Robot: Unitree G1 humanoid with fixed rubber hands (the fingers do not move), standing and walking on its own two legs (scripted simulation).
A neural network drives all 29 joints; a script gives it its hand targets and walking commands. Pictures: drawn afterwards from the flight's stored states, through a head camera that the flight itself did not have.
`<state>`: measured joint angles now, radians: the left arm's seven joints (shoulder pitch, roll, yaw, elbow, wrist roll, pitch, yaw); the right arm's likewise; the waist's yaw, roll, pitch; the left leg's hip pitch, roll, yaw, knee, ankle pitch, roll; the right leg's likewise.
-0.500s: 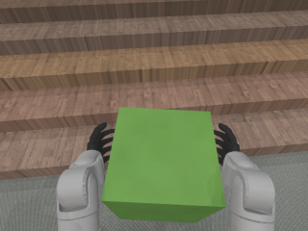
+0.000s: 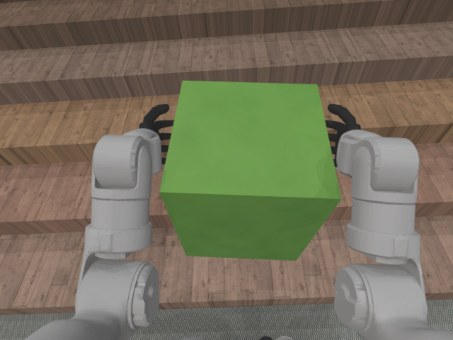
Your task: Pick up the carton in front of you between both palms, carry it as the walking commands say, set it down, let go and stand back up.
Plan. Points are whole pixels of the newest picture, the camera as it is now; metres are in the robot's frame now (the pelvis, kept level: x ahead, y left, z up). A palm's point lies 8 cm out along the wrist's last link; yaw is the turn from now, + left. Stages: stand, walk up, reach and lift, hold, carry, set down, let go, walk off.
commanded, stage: carry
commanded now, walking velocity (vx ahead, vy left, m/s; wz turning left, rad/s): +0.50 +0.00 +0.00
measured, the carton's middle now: (244, 179) +0.37 +0.02 +0.07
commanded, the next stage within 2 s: none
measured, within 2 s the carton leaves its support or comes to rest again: neither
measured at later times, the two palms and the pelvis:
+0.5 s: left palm (186, 22) +0.77 +0.18 +0.15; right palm (314, 29) +0.74 -0.12 +0.15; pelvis +0.37 +0.06 +0.04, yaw -1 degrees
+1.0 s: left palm out of the picture +1.08 +0.28 +0.36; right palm out of the picture +1.12 -0.02 +0.37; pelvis +0.73 +0.08 +0.21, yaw -1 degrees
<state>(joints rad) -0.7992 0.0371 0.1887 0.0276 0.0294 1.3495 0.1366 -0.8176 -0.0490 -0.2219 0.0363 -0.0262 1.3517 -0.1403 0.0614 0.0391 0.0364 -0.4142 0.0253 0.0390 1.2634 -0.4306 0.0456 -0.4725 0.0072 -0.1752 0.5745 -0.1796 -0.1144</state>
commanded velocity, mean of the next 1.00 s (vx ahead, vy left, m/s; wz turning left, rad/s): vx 0.50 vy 0.00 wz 0.00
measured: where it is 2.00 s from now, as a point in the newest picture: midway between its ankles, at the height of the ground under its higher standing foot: (224, 52)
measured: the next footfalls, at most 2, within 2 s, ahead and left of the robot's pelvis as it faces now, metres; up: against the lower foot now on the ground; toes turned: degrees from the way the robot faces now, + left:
left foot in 0.42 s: +0.51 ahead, +0.11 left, +0.12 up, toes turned +2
right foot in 0.86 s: +0.82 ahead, -0.01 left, +0.24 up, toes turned -7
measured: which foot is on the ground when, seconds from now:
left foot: up 0.00-0.40, down 0.42-0.90, up 0.92-1.00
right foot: down 0.00-0.44, up 0.46-0.84, down 0.86-1.00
